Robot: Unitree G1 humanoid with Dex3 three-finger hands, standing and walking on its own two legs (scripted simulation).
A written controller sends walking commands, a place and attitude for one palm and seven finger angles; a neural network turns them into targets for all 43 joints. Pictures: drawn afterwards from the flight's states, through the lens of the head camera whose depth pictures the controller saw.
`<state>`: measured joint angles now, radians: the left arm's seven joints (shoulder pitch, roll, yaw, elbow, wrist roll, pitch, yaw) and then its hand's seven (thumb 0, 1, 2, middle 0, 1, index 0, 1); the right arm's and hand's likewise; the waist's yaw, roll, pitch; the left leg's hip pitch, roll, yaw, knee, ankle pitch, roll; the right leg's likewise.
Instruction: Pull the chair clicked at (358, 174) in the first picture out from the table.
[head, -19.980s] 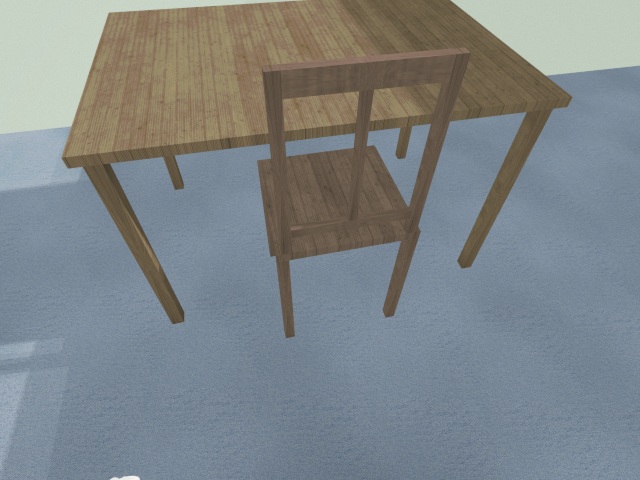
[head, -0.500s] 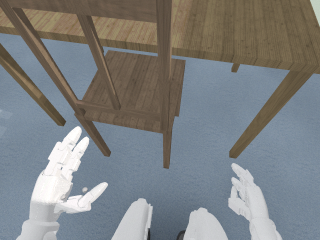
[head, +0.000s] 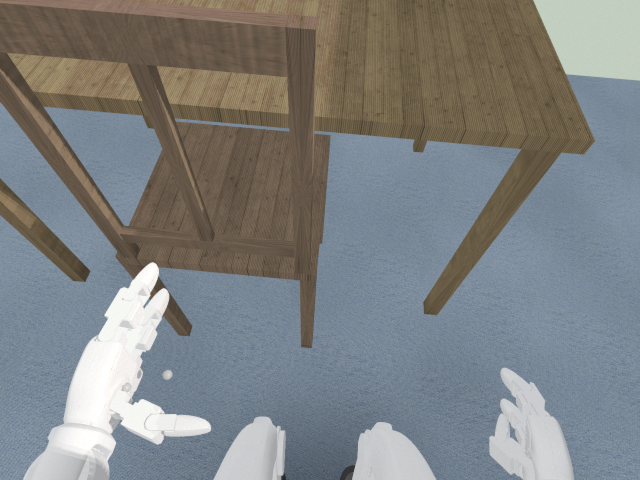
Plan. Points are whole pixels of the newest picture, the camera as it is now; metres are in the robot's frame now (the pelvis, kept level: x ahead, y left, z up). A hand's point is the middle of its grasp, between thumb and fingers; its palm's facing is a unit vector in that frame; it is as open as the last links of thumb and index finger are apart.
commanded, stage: raise the hand toward the chair's back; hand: left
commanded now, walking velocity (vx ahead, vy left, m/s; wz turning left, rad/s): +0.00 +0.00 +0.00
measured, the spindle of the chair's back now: (182, 171) +0.50 +0.22 +0.05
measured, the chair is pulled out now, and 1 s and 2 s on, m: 0.00 0.00 0.00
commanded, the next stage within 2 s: aim the fingers beside a spindle in 0.92 s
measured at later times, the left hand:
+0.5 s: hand (113, 319) +0.27 +0.23 +0.08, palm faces +0.00 -1.00 -0.07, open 16.9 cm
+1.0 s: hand (135, 338) +0.26 +0.21 +0.06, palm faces -0.03 -1.00 -0.05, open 16.9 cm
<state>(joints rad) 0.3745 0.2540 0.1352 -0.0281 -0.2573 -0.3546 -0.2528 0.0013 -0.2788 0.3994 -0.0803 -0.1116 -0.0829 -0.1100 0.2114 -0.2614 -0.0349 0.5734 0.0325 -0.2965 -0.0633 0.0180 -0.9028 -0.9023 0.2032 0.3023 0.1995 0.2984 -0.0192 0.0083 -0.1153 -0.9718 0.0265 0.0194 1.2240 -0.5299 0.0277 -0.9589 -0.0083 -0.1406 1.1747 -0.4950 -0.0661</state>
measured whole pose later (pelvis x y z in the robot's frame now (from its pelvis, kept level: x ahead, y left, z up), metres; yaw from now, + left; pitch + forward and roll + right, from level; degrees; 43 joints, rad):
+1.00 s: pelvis +0.01 +0.01 +0.01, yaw +0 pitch +15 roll -3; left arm 0.28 0.29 0.23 0.03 -0.31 -0.31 -0.32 -0.01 -0.50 0.30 -0.06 -0.08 -0.06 -0.08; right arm 0.21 -0.24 0.02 0.56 0.02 -0.27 -0.04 0.02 -0.90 -0.90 0.21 0.30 0.20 0.30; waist -0.01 0.03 -0.12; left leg -0.91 0.02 0.01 1.16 -0.52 0.03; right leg -0.89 0.00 -0.15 1.10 -0.48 -0.05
